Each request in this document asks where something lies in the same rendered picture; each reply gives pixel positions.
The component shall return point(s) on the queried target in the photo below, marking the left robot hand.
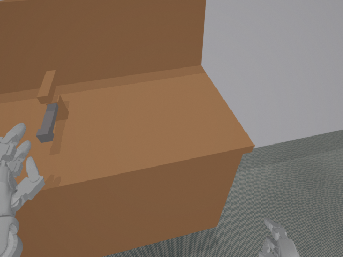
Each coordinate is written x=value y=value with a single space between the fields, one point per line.
x=11 y=160

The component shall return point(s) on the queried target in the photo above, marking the left robot forearm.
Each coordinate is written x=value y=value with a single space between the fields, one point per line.
x=10 y=243

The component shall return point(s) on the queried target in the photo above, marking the right robot hand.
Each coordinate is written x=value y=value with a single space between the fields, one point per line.
x=282 y=246

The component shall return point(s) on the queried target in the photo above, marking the counter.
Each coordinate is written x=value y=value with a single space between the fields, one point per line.
x=145 y=148

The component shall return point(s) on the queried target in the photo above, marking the tap lever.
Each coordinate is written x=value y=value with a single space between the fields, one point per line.
x=45 y=133

